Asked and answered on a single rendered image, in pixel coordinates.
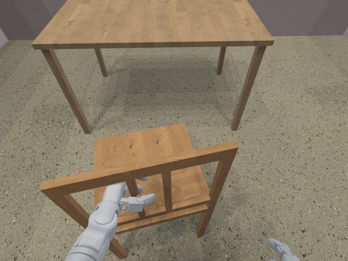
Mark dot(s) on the robot left forearm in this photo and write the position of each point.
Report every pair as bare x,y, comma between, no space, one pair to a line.
93,243

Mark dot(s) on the left robot hand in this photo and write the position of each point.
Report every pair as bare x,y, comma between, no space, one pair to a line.
115,192

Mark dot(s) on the right robot hand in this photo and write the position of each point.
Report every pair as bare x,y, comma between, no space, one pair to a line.
282,250

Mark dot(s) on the table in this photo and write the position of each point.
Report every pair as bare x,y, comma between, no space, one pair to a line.
87,24

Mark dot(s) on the chair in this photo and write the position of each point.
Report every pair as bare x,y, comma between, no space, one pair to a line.
166,156

